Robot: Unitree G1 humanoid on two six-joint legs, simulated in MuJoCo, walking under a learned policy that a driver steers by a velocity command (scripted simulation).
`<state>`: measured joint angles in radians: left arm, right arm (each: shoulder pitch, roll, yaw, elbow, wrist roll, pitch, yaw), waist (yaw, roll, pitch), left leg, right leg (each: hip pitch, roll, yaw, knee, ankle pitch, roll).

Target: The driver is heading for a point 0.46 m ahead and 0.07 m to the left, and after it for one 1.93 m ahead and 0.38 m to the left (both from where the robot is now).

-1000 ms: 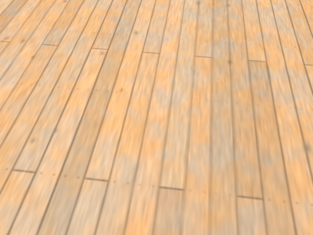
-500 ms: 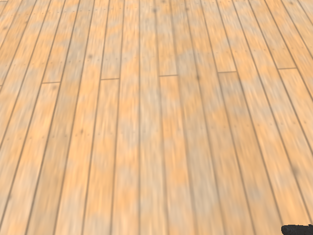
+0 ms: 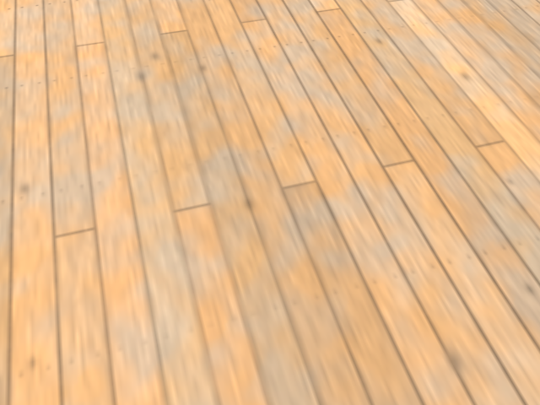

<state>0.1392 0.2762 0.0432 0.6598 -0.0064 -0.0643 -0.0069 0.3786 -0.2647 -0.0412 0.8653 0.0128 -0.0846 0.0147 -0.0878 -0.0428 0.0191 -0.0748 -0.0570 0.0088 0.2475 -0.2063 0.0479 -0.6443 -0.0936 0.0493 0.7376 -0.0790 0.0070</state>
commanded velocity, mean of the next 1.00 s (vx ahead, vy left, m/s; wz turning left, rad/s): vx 0.34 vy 0.00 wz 0.33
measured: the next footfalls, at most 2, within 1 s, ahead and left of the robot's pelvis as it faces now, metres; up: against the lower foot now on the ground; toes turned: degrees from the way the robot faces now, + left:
right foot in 0.18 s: +0.27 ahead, -0.15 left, +0.00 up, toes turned -1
left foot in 0.68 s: +0.46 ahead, +0.11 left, +0.00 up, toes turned +23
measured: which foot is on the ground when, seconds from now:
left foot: down 0.00-0.20, up 0.22-0.66, down 0.68-1.00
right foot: up 0.00-0.16, down 0.18-0.70, up 0.72-1.00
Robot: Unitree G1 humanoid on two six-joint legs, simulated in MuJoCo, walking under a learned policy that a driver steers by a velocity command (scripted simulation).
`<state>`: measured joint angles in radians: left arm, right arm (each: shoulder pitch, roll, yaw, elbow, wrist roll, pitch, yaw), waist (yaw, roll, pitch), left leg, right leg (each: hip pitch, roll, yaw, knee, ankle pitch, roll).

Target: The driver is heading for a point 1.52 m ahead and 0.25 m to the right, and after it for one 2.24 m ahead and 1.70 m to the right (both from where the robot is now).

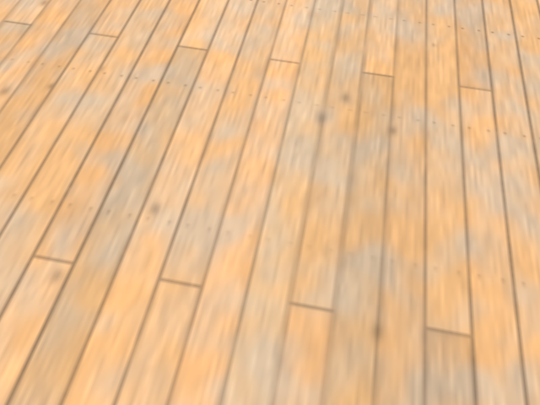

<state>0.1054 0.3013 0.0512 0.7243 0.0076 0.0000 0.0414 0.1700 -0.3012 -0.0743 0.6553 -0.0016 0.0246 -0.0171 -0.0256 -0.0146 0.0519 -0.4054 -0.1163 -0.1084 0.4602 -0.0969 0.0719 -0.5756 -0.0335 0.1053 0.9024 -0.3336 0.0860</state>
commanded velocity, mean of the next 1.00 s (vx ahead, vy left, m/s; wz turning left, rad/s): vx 0.01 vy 0.00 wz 0.09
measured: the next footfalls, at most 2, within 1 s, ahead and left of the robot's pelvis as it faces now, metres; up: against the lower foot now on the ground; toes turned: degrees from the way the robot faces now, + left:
right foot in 0.14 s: +0.09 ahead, -0.16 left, +0.00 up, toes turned +4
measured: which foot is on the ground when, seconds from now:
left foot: down 0.00-1.00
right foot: up 0.00-0.12, down 0.14-1.00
